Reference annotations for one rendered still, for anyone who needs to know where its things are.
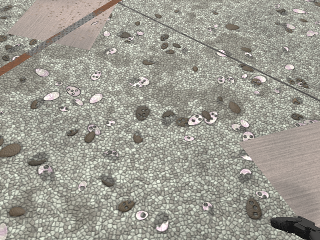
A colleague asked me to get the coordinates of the right robot hand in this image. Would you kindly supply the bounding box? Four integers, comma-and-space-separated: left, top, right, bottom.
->
270, 216, 320, 240

